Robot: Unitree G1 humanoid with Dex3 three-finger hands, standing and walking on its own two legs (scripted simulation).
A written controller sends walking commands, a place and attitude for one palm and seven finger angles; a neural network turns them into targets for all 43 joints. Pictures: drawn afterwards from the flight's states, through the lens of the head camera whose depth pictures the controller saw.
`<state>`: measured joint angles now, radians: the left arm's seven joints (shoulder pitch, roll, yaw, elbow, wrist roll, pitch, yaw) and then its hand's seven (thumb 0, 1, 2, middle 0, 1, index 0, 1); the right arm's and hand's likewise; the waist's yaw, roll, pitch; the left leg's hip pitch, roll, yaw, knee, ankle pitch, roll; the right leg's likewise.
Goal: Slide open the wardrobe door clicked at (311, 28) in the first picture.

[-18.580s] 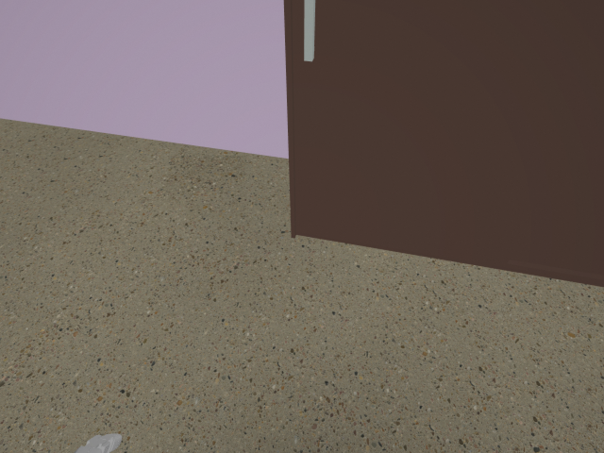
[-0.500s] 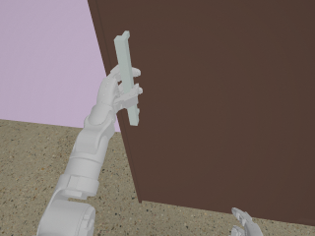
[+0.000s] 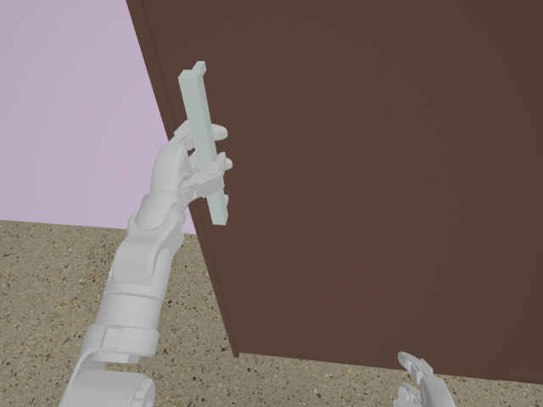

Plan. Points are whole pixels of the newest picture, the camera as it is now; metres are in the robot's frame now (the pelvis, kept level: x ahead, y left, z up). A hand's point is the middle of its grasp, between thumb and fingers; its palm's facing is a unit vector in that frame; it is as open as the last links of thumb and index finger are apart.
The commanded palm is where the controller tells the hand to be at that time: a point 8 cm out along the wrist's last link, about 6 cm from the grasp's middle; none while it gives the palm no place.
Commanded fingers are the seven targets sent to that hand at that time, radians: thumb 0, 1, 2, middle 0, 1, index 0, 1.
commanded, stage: grip the handle and tug to test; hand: left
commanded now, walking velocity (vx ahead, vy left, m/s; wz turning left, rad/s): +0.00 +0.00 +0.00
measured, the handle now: (211, 152) +0.44 +0.11 +0.18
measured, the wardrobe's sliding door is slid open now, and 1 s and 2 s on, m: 0.00 0.01 0.11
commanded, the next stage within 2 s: tug the door sideways, standing still in 0.10 s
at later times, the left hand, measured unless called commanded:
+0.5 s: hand (217, 174) +0.38 +0.09 +0.18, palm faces -0.03 -1.00 -0.02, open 5.9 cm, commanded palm +0.36 +0.11 +0.19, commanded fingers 0.00 0.90 0.90 -0.45 -1.40 -0.45 -1.40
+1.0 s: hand (225, 177) +0.38 +0.08 +0.18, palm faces -0.05 -1.00 -0.08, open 6.1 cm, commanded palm +0.36 +0.12 +0.19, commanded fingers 0.00 0.90 0.90 -0.45 -1.40 -0.45 -1.40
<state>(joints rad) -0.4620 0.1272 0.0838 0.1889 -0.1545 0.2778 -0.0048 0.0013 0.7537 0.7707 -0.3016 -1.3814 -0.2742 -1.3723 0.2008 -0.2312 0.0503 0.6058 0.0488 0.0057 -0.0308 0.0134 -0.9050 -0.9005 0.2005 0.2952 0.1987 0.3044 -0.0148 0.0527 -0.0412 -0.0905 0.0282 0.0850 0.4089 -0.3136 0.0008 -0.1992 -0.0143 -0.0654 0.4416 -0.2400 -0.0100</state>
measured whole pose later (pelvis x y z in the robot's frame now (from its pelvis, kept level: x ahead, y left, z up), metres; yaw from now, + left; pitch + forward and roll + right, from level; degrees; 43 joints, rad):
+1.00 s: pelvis -0.01 +0.01 -0.01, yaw +3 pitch +0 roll +0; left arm -0.63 0.08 -0.08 0.33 -0.11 0.21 0.09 -0.02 0.74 0.78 -0.33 -1.37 -0.24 -1.40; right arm 0.18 -0.19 0.07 0.66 0.03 0.03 -0.02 0.01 -0.90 -0.90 0.20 0.30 0.20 0.30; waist 0.03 0.04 -0.01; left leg -0.19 -0.02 0.00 0.53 -0.35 0.02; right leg -0.26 -0.05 -0.08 0.53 -0.27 0.02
